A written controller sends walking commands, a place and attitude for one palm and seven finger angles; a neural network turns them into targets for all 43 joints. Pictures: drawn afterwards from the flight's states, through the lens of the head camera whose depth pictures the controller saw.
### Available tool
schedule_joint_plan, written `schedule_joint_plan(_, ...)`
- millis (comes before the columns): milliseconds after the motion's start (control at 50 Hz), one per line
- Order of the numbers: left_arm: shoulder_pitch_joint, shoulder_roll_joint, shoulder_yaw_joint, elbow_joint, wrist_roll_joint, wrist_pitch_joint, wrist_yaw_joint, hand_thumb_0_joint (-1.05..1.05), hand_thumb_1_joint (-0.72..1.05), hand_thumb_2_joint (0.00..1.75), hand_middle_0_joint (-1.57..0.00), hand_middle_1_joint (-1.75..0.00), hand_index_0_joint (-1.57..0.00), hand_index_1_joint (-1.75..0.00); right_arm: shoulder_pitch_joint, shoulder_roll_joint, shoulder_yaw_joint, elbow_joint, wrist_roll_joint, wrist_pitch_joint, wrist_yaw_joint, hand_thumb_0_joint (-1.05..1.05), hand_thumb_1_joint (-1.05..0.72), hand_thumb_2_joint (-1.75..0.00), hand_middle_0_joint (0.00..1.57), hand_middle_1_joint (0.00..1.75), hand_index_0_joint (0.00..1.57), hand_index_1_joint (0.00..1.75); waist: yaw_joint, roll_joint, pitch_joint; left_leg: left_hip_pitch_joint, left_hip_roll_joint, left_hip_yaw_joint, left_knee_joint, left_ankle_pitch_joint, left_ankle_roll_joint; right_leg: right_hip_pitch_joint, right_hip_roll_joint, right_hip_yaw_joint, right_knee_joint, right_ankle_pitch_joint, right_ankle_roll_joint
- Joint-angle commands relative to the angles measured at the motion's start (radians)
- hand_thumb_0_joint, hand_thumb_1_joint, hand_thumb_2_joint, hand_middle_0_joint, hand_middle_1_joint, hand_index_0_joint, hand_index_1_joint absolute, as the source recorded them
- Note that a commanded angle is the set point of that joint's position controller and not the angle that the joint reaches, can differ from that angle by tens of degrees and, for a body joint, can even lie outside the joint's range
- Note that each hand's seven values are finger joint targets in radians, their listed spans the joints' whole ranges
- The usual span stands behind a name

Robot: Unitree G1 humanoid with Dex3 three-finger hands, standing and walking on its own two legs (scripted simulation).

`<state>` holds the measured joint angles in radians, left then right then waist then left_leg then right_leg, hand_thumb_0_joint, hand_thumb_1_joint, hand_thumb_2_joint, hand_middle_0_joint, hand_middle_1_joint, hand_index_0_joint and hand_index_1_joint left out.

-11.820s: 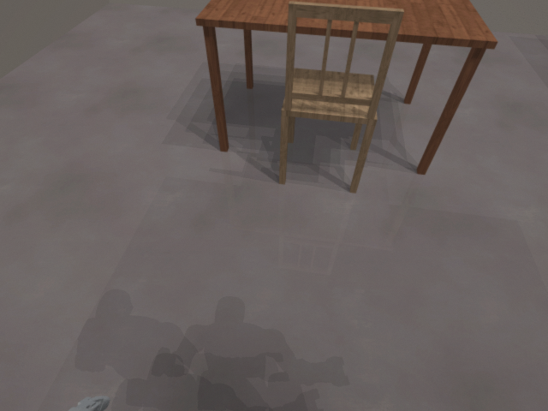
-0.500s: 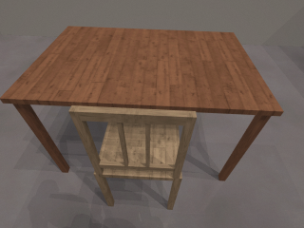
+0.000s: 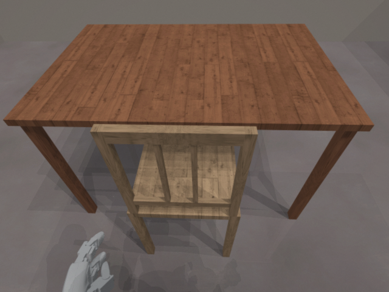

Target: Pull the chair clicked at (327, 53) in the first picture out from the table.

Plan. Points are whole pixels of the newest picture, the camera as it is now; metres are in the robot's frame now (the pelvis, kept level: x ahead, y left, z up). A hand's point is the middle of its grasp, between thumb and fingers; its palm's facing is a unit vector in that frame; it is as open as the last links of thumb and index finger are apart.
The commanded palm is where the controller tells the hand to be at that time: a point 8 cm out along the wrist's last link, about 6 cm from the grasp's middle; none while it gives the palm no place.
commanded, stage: raise the hand toward the chair's back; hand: left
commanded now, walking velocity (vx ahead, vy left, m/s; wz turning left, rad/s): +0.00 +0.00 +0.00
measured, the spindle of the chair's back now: (163, 174) +0.44 +0.10 -0.08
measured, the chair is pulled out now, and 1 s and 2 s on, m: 0.00 0.00 0.00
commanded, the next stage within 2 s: aim the fingers beside a spindle in 1.90 s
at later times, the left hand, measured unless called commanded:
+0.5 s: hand (125, 272) +0.18 +0.15 -0.04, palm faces -0.05 -1.00 -0.05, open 11.7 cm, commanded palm +0.15 +0.21 -0.04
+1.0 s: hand (111, 256) +0.21 +0.18 -0.03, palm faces -0.01 -1.00 -0.06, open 15.8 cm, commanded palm +0.18 +0.24 -0.02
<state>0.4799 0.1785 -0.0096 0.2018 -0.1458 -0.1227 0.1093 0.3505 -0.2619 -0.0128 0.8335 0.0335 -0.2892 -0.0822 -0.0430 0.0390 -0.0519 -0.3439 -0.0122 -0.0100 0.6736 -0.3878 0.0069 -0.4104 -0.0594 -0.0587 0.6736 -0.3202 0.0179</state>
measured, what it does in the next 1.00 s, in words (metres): lowers itself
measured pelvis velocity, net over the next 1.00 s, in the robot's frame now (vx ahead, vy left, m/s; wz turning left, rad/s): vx -0.02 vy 0.00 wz -0.01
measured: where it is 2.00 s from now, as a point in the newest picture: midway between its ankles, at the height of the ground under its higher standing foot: outside the picture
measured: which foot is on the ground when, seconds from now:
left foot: down 0.00-1.00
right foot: down 0.00-1.00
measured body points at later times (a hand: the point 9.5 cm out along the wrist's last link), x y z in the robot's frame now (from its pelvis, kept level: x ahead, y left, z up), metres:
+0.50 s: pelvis -0.03 -0.01 -0.09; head +0.05 -0.01 +0.35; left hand +0.18 +0.20 -0.03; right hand +0.19 -0.21 -0.17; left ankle -0.03 +0.12 -0.72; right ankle +0.02 -0.13 -0.72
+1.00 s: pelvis -0.02 +0.00 -0.07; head +0.06 +0.01 +0.37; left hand +0.20 +0.23 -0.02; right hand +0.16 -0.26 -0.13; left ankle -0.03 +0.12 -0.72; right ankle +0.02 -0.13 -0.72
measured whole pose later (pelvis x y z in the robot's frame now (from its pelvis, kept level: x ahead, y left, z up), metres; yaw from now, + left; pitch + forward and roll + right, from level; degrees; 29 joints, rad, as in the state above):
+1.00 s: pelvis -0.02 +0.00 -0.07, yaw +0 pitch +16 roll -2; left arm 0.39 0.23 0.15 -0.01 -0.24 -0.42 -0.22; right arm 0.22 -0.25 -0.02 0.51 0.03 -0.21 -0.06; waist -0.03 0.01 -0.14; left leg -0.87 0.01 -0.04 1.16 -0.57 0.00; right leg -0.91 -0.04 -0.07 1.10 -0.47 0.00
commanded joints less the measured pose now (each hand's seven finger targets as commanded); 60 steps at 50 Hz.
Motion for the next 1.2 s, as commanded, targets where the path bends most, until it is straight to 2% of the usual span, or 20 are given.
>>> schedule_joint_plan(0,0.040,-0.086,0.010,-0.056,-0.025,-0.297,-0.145,0.00,0.64,0.79,-0.17,-0.26,-0.17,-0.26,-0.169,-0.104,-0.069,-0.285,-0.035,-0.096,0.030,0.00,-0.90,-0.90,0.20,0.30,0.20,0.30,0.060,-0.271,-0.025,-0.299,-0.009,-0.004,0.084,0.003,-0.013,-0.210,0.038,-0.034,0.059,-0.182,-0.035)
schedule_joint_plan(40,0.151,-0.047,0.089,-0.050,-0.050,-0.445,-0.253,0.00,0.60,0.77,-0.17,-0.25,-0.17,-0.25,-0.201,-0.096,-0.085,-0.336,-0.040,-0.079,0.070,0.00,-0.90,-0.90,0.20,0.30,0.20,0.30,0.100,-0.226,-0.120,-0.389,-0.021,0.016,0.181,0.084,-0.024,-0.185,0.041,-0.022,0.182,-0.018,-0.050)
schedule_joint_plan(60,0.177,0.024,0.166,-0.018,-0.037,-0.517,-0.300,0.00,0.57,0.76,-0.17,-0.25,-0.17,-0.25,-0.206,-0.090,-0.096,-0.343,-0.037,-0.064,0.093,0.00,-0.90,-0.90,0.20,0.30,0.20,0.30,0.120,-0.129,-0.164,-0.424,-0.028,0.023,0.233,0.126,-0.032,-0.181,0.036,-0.007,0.251,0.067,-0.062)
schedule_joint_plan(80,0.184,0.043,0.181,-0.055,-0.027,-0.550,-0.321,0.00,0.55,0.75,-0.16,-0.25,-0.16,-0.25,-0.225,-0.090,-0.100,-0.386,-0.038,-0.045,0.107,0.00,-0.90,-0.90,0.20,0.30,0.20,0.30,0.130,-0.078,-0.192,-0.458,-0.032,0.037,0.261,0.143,-0.026,-0.185,0.032,0.001,0.293,0.112,-0.067)
schedule_joint_plan(140,0.105,0.051,0.141,-0.236,-0.019,-0.476,-0.326,0.00,0.48,0.72,-0.16,-0.23,-0.16,-0.23,-0.270,-0.095,-0.092,-0.503,-0.022,0.019,0.111,0.00,-0.90,-0.90,0.20,0.30,0.20,0.30,0.129,0.000,-0.248,-0.479,-0.034,0.060,0.289,0.133,-0.010,-0.207,0.038,0.016,0.339,0.126,-0.067)
schedule_joint_plan(160,0.063,0.065,0.148,-0.288,-0.018,-0.448,-0.308,0.00,0.46,0.71,-0.16,-0.23,-0.16,-0.23,-0.267,-0.088,-0.090,-0.516,-0.015,0.039,0.105,0.00,-0.90,-0.90,0.20,0.30,0.20,0.30,0.119,-0.013,-0.251,-0.487,-0.031,0.055,0.289,0.061,-0.008,-0.233,0.040,0.029,0.315,0.031,-0.062)
schedule_joint_plan(200,-0.037,0.068,0.132,-0.452,-0.030,-0.426,-0.268,0.00,0.41,0.69,-0.15,-0.22,-0.15,-0.22,-0.246,-0.084,-0.084,-0.551,-0.015,0.055,0.088,0.00,-0.90,-0.90,0.20,0.30,0.20,0.30,0.085,0.045,-0.262,-0.478,-0.020,0.035,0.313,0.061,0.003,-0.266,0.044,0.042,0.319,0.020,-0.061)
schedule_joint_plan(240,-0.077,0.070,0.135,-0.566,-0.036,-0.442,-0.238,0.00,0.36,0.67,-0.15,-0.22,-0.15,-0.22,-0.196,-0.072,-0.077,-0.542,-0.023,0.062,0.072,0.00,-0.90,-0.90,0.20,0.30,0.20,0.30,0.052,0.052,-0.334,-0.435,-0.004,0.013,0.353,0.148,0.008,-0.274,0.052,0.031,0.344,0.111,-0.054)
schedule_joint_plan(260,-0.129,0.077,0.126,-0.620,-0.037,-0.461,-0.237,0.00,0.34,0.66,-0.14,-0.21,-0.14,-0.21,-0.181,-0.077,-0.072,-0.532,-0.027,0.062,0.065,0.00,-0.90,-0.90,0.20,0.30,0.20,0.30,0.022,0.020,-0.356,-0.435,0.002,0.004,0.380,0.158,0.011,-0.298,0.057,0.029,0.358,0.124,-0.048)
schedule_joint_plan(300,-0.153,0.039,0.065,-0.601,-0.037,-0.486,-0.262,0.00,0.29,0.64,-0.14,-0.20,-0.14,-0.20,-0.180,-0.076,-0.058,-0.505,-0.032,0.053,0.057,0.00,-0.90,-0.90,0.20,0.30,0.20,0.30,-0.012,0.028,-0.325,-0.447,0.009,-0.014,0.409,0.148,0.013,-0.356,0.059,0.024,0.361,0.103,-0.044)
schedule_joint_plan(360,-0.161,0.040,0.029,-0.518,-0.047,-0.467,-0.337,0.00,0.22,0.61,-0.13,-0.19,-0.13,-0.19,-0.195,-0.093,-0.046,-0.477,-0.025,0.030,0.047,0.00,-0.90,-0.90,0.20,0.30,0.20,0.30,-0.035,0.004,-0.302,-0.494,0.010,-0.028,0.435,0.076,0.017,-0.403,0.059,0.028,0.351,0.016,-0.040)
schedule_joint_plan(420,-0.091,0.093,0.100,-0.440,-0.076,-0.376,-0.395,0.00,0.15,0.58,-0.13,-0.18,-0.13,-0.18,-0.203,-0.094,-0.046,-0.479,-0.007,0.029,0.034,0.00,-0.90,-0.90,0.20,0.30,0.20,0.30,0.002,-0.044,-0.340,-0.547,0.000,-0.023,0.420,0.023,0.013,-0.327,0.048,0.049,0.319,-0.060,-0.034)
schedule_joint_plan(480,-0.046,0.127,0.188,-0.438,-0.107,-0.289,-0.396,0.00,0.08,0.55,-0.12,-0.17,-0.12,-0.17,-0.222,-0.081,-0.047,-0.495,0.007,0.043,0.024,0.00,-0.90,-0.90,0.20,0.30,0.20,0.30,0.040,-0.084,-0.390,-0.557,-0.007,-0.017,0.390,0.045,0.014,-0.233,0.040,0.060,0.295,-0.050,-0.027)
schedule_joint_plan(560,-0.028,0.146,0.247,-0.490,-0.117,-0.279,-0.326,0.00,-0.01,0.51,-0.11,-0.16,-0.11,-0.16,-0.236,-0.055,-0.047,-0.492,0.005,0.049,0.019,0.00,-0.90,-0.90,0.20,0.30,0.20,0.30,0.070,-0.062,-0.379,-0.530,-0.003,-0.020,0.349,0.083,0.010,-0.212,0.042,0.037,0.295,-0.022,-0.032)
schedule_joint_plan(640,-0.064,0.107,0.195,-0.471,-0.101,-0.344,-0.294,0.00,-0.10,0.47,-0.10,-0.14,-0.10,-0.14,-0.204,-0.064,-0.050,-0.469,-0.003,0.036,0.019,0.00,-0.90,-0.90,0.20,0.30,0.20,0.30,0.030,-0.065,-0.307,-0.526,0.000,-0.018,0.341,0.054,0.010,-0.279,0.041,0.026,0.285,-0.061,-0.028)
schedule_joint_plan(680,-0.076,0.115,0.184,-0.447,-0.090,-0.367,-0.301,0.00,-0.15,0.45,-0.10,-0.14,-0.10,-0.14,-0.199,-0.076,-0.048,-0.468,-0.004,0.031,0.020,0.00,-0.90,-0.90,0.20,0.30,0.20,0.30,0.024,-0.044,-0.290,-0.527,-0.001,-0.017,0.332,0.025,0.011,-0.302,0.038,0.023,0.281,-0.103,-0.032)
schedule_joint_plan(780,-0.090,0.147,0.204,-0.424,-0.102,-0.374,-0.330,0.00,-0.27,0.40,-0.08,-0.12,-0.08,-0.12,-0.180,-0.099,-0.055,-0.475,0.000,0.025,0.015,0.00,-0.90,-0.90,0.20,0.30,0.20,0.30,0.026,-0.038,-0.304,-0.499,-0.003,-0.015,0.313,0.029,0.013,-0.287,0.039,0.018,0.271,-0.092,-0.033)
schedule_joint_plan(840,-0.090,0.166,0.232,-0.444,-0.112,-0.378,-0.328,0.00,-0.34,0.37,-0.08,-0.11,-0.08,-0.11,-0.173,-0.100,-0.055,-0.475,0.000,0.026,0.013,0.00,-0.90,-0.90,0.20,0.30,0.20,0.30,0.040,0.002,-0.319,-0.467,-0.003,-0.015,0.298,0.068,0.009,-0.265,0.040,0.010,0.274,-0.043,-0.038)
schedule_joint_plan(980,-0.131,0.168,0.233,-0.405,-0.106,-0.364,-0.334,0.00,-0.50,0.30,-0.06,-0.08,-0.06,-0.08,-0.161,-0.105,-0.048,-0.472,-0.004,0.038,0.019,0.00,-0.90,-0.90,0.20,0.30,0.20,0.30,0.025,0.025,-0.303,-0.422,0.002,-0.021,0.288,0.122,0.005,-0.274,0.048,-0.009,0.278,0.022,-0.040)
schedule_joint_plan(1180,-0.214,0.206,0.283,-0.382,-0.131,-0.330,-0.388,0.00,-0.50,0.30,-0.06,-0.08,-0.06,-0.08,-0.153,-0.109,-0.039,-0.465,-0.003,0.043,0.018,0.00,-0.90,-0.90,0.20,0.30,0.20,0.30,0.022,0.015,-0.335,-0.389,0.003,-0.027,0.282,0.190,0.002,-0.232,0.050,-0.013,0.271,0.102,-0.038)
